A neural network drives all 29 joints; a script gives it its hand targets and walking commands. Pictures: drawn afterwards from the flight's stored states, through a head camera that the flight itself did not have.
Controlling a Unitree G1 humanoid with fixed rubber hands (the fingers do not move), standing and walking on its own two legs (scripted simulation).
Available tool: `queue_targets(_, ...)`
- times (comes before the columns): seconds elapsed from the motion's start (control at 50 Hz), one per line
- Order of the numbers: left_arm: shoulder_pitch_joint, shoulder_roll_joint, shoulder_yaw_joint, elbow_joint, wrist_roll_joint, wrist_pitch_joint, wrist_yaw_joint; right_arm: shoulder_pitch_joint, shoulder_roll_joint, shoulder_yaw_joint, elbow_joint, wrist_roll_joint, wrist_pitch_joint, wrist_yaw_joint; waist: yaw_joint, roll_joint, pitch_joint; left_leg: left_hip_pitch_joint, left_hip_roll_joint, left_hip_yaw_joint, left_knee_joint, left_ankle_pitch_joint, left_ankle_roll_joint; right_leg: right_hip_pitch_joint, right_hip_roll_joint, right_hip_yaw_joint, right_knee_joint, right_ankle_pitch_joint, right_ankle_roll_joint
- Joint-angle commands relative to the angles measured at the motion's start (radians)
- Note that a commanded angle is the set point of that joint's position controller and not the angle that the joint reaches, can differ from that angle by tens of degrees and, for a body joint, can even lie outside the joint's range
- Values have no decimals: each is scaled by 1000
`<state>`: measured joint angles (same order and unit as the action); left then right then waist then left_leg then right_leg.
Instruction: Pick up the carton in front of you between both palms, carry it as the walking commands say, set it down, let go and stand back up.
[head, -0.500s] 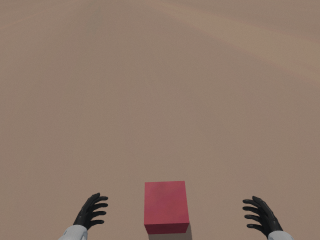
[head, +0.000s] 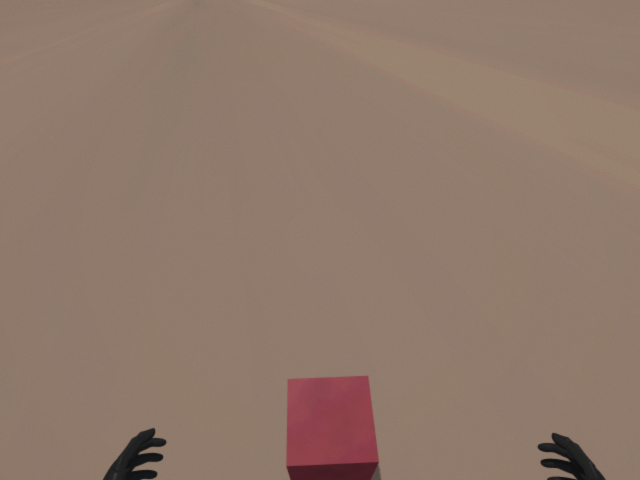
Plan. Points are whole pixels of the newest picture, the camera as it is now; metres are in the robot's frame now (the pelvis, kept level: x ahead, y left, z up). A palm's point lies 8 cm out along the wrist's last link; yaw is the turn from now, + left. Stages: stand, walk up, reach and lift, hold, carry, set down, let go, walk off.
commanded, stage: stand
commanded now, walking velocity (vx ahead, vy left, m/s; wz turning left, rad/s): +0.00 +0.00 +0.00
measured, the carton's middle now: (329, 432) +0.35 +0.02 -0.65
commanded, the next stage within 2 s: none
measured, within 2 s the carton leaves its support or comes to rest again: neither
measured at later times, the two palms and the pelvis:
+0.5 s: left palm out of the picture +0.10 +0.30 -0.10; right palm out of the picture +0.10 -0.29 -0.09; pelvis -0.01 +0.01 +0.00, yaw +0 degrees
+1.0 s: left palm out of the picture +0.07 +0.31 -0.10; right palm out of the picture +0.08 -0.30 -0.09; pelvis -0.02 +0.00 +0.01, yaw +0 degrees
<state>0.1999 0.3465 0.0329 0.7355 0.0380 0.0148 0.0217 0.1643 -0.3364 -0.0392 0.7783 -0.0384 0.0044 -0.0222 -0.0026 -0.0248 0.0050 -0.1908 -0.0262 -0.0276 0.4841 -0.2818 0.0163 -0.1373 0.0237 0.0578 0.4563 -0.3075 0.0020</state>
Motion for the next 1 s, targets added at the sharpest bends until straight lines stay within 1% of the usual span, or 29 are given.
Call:
queue_targets(0.0,-32,138,27,-39,-1,-20,6,-37,-153,-30,-38,2,-16,-5,-2,39,-52,56,107,-88,-66,323,-3,-13,-88,55,-51,282,3)
queue_targets(0.18,-42,150,16,27,-7,-24,8,-50,-167,-20,20,7,-20,-7,-1,29,-48,75,113,-92,-84,347,0,1,-99,59,-69,296,0)
queue_targets(0.6,-64,179,9,139,-12,-30,4,-73,-192,-10,133,12,-24,-1,1,24,-9,82,121,-106,-153,244,8,7,-117,78,-137,222,-9)
queue_targets(0.98,-77,197,4,200,-16,-33,0,-86,-210,-4,194,19,-25,4,1,24,-2,87,127,-114,-178,226,10,15,-125,80,-168,207,-15)
